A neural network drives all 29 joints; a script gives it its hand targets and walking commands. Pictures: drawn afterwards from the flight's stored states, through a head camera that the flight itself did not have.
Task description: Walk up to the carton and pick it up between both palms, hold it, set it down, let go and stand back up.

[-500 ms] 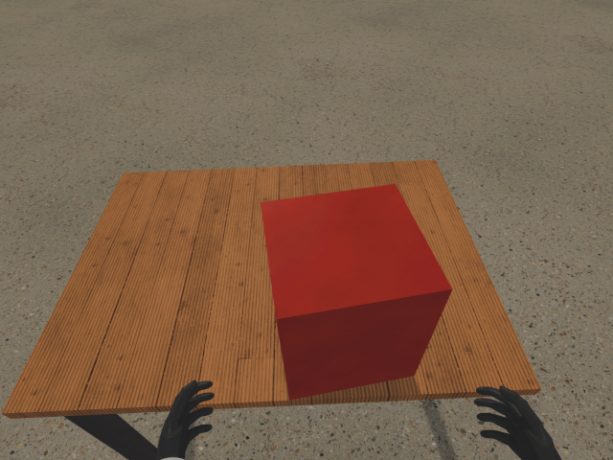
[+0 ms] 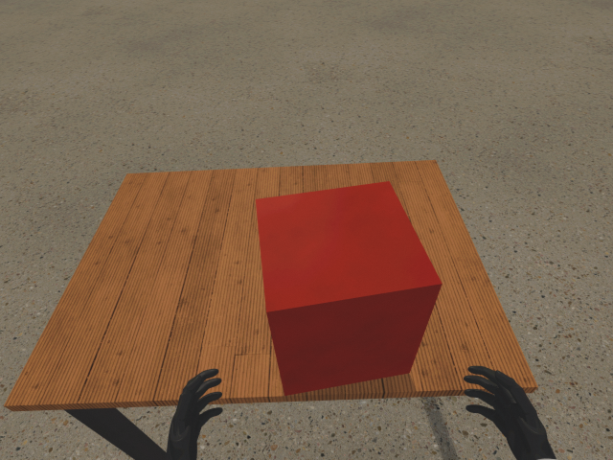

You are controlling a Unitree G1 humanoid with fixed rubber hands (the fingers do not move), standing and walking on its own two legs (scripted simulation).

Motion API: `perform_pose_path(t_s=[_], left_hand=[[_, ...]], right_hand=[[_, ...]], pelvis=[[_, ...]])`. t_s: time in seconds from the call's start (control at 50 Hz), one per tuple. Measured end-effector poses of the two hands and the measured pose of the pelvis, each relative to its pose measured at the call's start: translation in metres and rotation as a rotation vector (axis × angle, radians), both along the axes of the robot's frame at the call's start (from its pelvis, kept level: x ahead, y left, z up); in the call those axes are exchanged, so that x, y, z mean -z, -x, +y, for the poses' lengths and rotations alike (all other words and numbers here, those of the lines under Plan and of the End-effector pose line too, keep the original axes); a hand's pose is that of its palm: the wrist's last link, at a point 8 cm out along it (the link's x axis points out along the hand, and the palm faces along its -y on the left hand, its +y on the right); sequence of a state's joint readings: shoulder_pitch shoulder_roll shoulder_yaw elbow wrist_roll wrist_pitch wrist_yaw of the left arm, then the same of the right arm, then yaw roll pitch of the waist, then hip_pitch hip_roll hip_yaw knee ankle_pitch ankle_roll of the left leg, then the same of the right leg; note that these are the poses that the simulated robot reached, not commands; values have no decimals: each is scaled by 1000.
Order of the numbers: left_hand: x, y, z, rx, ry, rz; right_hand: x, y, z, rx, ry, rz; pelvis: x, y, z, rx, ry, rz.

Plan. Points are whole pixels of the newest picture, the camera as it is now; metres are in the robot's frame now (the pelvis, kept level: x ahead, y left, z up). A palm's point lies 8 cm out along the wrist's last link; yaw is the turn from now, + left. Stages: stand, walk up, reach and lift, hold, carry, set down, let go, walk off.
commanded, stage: reach and lift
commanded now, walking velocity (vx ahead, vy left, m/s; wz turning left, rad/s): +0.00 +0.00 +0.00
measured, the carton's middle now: (336, 290) +0.38 -0.01 -0.02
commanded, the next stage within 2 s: none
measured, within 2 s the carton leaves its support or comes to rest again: neither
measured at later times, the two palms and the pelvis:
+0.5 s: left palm (187, 391) +0.21 +0.19 +0.00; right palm (506, 365) +0.24 -0.22 +0.00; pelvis +0.01 +0.00 +0.00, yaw +0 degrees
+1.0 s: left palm (173, 327) +0.27 +0.20 +0.06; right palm (496, 293) +0.31 -0.21 +0.06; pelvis +0.00 +0.00 +0.01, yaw -1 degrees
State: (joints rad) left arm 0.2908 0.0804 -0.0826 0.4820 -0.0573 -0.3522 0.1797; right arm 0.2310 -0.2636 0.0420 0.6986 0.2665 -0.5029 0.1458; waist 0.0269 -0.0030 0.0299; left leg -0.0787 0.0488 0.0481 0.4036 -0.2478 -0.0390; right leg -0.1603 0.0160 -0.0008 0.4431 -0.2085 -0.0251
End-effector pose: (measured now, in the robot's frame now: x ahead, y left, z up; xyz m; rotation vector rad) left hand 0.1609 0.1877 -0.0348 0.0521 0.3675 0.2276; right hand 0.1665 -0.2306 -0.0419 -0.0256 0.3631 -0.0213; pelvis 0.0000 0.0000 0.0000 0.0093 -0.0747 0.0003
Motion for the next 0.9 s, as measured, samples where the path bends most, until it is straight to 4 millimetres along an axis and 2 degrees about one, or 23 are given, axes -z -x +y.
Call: perform_pose_path(t_s=[0.14,0.3,0.52,0.76,0.9], left_hand=[[-3,-8,-7,-3,18,-17],[-15,-25,-5,-18,17,-26],[-41,-55,1,-32,28,-58],[-62,-81,3,-25,45,-44],[-85,-98,9,-23,32,-60]], right_hand=[[-5,-16,0,-8,-12,-21],[-19,-41,3,-31,-18,-42],[-47,-77,11,-61,-19,-83],[-70,-105,16,-49,-23,-94],[-90,-127,18,-55,-26,-131]], pelvis=[[0,-2,-4,1,-3,7],[-2,-5,-6,-2,-1,22],[-5,-6,-3,1,4,36],[-7,-5,4,13,6,40],[-7,-4,6,17,6,45]])
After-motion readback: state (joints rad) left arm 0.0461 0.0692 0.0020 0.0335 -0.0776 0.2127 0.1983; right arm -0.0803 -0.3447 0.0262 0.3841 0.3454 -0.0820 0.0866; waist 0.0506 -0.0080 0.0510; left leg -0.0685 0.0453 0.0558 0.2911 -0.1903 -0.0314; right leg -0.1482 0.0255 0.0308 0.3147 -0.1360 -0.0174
